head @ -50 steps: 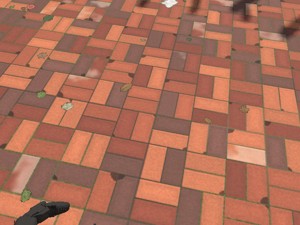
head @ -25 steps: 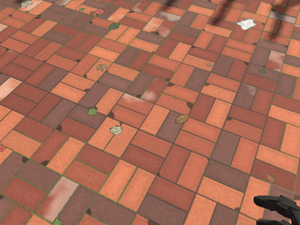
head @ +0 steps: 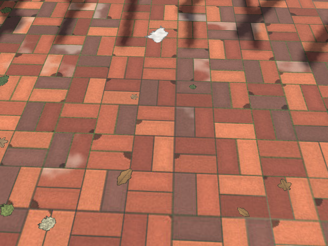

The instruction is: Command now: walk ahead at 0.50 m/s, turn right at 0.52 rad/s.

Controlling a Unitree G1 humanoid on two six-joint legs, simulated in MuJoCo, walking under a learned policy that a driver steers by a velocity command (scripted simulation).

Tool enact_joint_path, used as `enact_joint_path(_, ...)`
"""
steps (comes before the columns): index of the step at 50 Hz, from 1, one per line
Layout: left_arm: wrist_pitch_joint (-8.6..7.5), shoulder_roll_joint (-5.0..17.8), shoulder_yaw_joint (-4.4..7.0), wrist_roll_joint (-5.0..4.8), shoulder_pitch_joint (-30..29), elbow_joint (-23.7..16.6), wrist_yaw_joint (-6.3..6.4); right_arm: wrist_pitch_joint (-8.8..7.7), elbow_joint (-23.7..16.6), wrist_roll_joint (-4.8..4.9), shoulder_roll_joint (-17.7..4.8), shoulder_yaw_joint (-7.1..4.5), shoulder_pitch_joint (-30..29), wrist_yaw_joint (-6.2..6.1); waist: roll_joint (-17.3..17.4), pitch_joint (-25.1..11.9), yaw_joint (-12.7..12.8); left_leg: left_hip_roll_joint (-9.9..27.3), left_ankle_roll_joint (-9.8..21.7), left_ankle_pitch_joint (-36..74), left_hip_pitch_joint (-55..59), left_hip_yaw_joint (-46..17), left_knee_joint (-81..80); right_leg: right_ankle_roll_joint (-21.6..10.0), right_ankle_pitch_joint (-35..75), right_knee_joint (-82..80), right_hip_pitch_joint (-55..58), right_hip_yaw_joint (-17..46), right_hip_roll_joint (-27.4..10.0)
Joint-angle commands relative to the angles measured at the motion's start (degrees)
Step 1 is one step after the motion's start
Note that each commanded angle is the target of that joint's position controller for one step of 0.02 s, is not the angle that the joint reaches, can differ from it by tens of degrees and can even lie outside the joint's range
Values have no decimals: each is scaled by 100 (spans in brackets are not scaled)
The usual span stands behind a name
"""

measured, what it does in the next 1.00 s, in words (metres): walks ahead, turning right: right foot, then left foot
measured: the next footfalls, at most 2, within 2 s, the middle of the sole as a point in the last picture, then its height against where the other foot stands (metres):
right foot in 0.06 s outside the picture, level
left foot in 0.54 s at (148, 235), level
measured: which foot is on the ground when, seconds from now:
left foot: down 0.00-0.08, up 0.10-0.52, down 0.54-1.00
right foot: up 0.00-0.04, down 0.06-0.56, up 0.58-1.00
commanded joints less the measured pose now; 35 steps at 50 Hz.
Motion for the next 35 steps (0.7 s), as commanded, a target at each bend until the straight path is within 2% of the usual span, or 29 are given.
enact_joint_path(1, -54, 630, 221, -6, -97, -579, -65, 91, -289, 58, -1218, -297, -99, -101, 749, -121, 403, 1717, 643, 6307, 187, -273, 1019, -327, -835, -15, 434, -509, 466)
enact_joint_path(2, -40, 857, 354, -21, 574, -444, -38, 138, -311, 64, -1267, -303, -172, -130, 758, -495, 795, 1615, 541, 6697, -21, -186, 1959, -497, -861, -174, 1338, -575, 691)
enact_joint_path(3, -13, 1203, 549, -21, 1529, -214, 54, 130, -364, 74, -1224, -269, -252, -158, 556, -968, 1306, 1383, 323, 5963, -888, -98, 3316, -747, -492, -596, 2914, -285, 736)
enact_joint_path(4, 27, 1869, 712, -25, 1979, -123, 183, 16, -613, -138, -582, -66, 173, -101, -769, -1549, 1069, 692, -23, 1833, -3296, -174, 5443, -1528, -445, -566, 5159, 2145, -710)
enact_joint_path(5, -47, 1848, 644, -24, 1900, -303, 167, -229, -762, -95, -415, 59, 112, 0, -899, -2404, 929, -237, -143, -1341, -4671, -1477, 6695, -2360, -1261, -1605, 6063, 4948, -1627)
enact_joint_path(6, -101, 1409, 512, 26, 1845, -284, 145, -393, -913, 144, -859, -67, -615, 91, -345, -1911, 1216, 136, -11, -950, -5287, -2027, 6802, -1987, -1306, -1899, 5768, 4307, -1463)
enact_joint_path(7, -143, 1211, 457, 23, 1577, -278, 151, -473, -1025, 212, -829, -40, -866, 109, -156, -1188, 1045, 376, 99, -441, -5343, -1944, 6378, -1748, -1034, -1933, 4941, 3477, -1231)
enact_joint_path(8, -156, 1042, 400, 8, 1175, -334, 158, -485, -959, 91, -785, -47, -854, 68, 213, -708, 742, 602, 76, -101, -5040, -1901, 5819, -1543, -494, -1987, 4028, 2847, -959)
enact_joint_path(9, -161, 850, 337, 49, 874, -429, 182, -433, -904, -26, -859, -101, -770, 39, 133, -494, 529, 754, 18, 136, -4618, -1897, 5410, -1445, 24, -2101, 3361, 2417, -761)
enact_joint_path(10, -162, 814, 318, 99, 741, -515, 203, -354, -895, -65, -849, -119, -668, 46, 6, -430, 381, 797, -51, 280, -4283, -1901, 5247, -1436, 276, -2236, 2923, 2274, -639)
enact_joint_path(13, -197, 1001, 373, 73, 798, -489, 290, -203, -955, -132, -627, -73, -719, 24, -13, -328, 302, 720, -338, 709, -4064, -1720, 4506, -1463, 928, -2388, 2244, 1801, -440)
enact_joint_path(15, -180, 1105, 408, 43, 961, -423, 360, -188, -1093, -135, -493, -10, -1191, 17, -77, -203, 456, 603, -443, 1439, -4034, -1677, 3597, -1297, 797, -2369, 2043, 1548, -240)
enact_joint_path(18, -120, 1144, 423, 1, 1221, -333, 413, -235, -1237, -76, -374, 59, -1849, 83, -253, -171, 751, 295, -457, 2463, -3579, -1641, 2297, -1029, 77, -2243, 1912, 1473, -46)
enact_joint_path(20, -108, 1119, 411, -14, 1425, -225, 418, -280, -1275, -5, -454, 51, -2025, 150, -328, -193, 858, 248, -409, 2731, -3437, -1695, 1936, -980, -253, -2146, 2139, 1653, -219)
enact_joint_path(22, -105, 1022, 382, -19, 1581, -124, 423, -332, -1296, 3, -590, 11, -2063, 211, -360, -183, 872, 284, -265, 2600, -3432, -1804, 1660, -921, -431, -1872, 2552, 1920, -433)
enact_joint_path(24, -91, 1034, 389, 18, 1575, -76, 426, -374, -1288, -2, -711, -42, -1913, 238, -492, -136, 749, 289, -64, 2109, -3302, -1786, 1550, -832, -261, -1599, 2845, 2154, -621)
enact_joint_path(25, -72, 1022, 387, 28, 1514, -73, 420, -392, -1229, -10, -751, -75, -1670, 231, -546, -160, 592, 241, 59, 1922, -2998, -1675, 1412, -759, 10, -1386, 2892, 2166, -600)
enact_joint_path(26, -66, 902, 343, 45, 1494, -88, 409, -411, -1096, -51, -872, -151, -1198, 201, -499, -388, 356, 172, 223, 1842, -2322, -1564, 1261, -636, 597, -859, 2875, 2042, -356)
enact_joint_path(27, -72, 650, 236, 98, 1511, -158, 393, -437, -1008, -131, -1107, -224, -457, 171, -145, -1079, 25, 796, 557, 1868, -1092, -2155, 1396, -437, 361, 436, 2466, 1706, -30)
enact_joint_path(28, -136, 333, 137, -18, 2277, -211, 405, -385, -818, -192, -1650, -377, 262, 173, 1376, -1898, 143, 1955, 1492, 850, 938, -4465, 1107, 48, -1189, 2521, 569, 963, 814)
enact_joint_path(29, -184, 558, 136, -57, 2299, -176, 413, -349, -664, -23, -1325, -317, 534, 249, 1876, -1870, 38, 2316, 1699, -640, 1208, -6022, 315, 135, -3109, 3413, -508, 1135, 862)
enact_joint_path(30, -192, 974, 242, -104, 1735, -225, 402, -328, -711, 46, -951, -200, 233, 241, 1181, -1047, -48, 2187, 1462, -1184, 609, -5473, 208, 96, -2727, 3805, -948, 1263, 561)
enact_joint_path(31, -190, 992, 236, -51, 1245, -334, 405, -280, -788, -6, -809, -138, -119, 223, 724, -593, 10, 1953, 1280, -758, -79, -4694, 178, 79, -2297, 3724, -904, 984, 309)
enact_joint_path(32, -211, 924, 232, 42, 964, -419, 392, -246, -785, -52, -690, -86, -354, 220, 561, -220, 115, 1722, 1263, -161, -707, -4160, 38, 77, -1962, 3365, -827, 845, 125)
enact_joint_path(33, -213, 852, 248, 78, 954, -421, 376, -254, -784, -94, -572, -34, -483, 207, 668, -131, 266, 1533, 1205, 364, -1073, -3783, -77, 76, -1692, 3029, -562, 815, -72)
enact_joint_path(35, -189, 650, 217, 56, 1121, -350, 349, -275, -730, -75, -516, -8, -501, 196, 852, -190, 386, 1311, 1217, 1052, -1357, -3285, -263, 134, -1486, 2664, -210, 667, -164)
Keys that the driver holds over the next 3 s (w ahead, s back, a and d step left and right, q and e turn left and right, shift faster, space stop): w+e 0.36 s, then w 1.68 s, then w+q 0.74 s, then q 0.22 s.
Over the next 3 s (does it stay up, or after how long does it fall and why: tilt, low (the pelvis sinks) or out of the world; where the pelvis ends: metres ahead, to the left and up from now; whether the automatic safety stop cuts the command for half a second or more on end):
stays up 1.59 -0.34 0.01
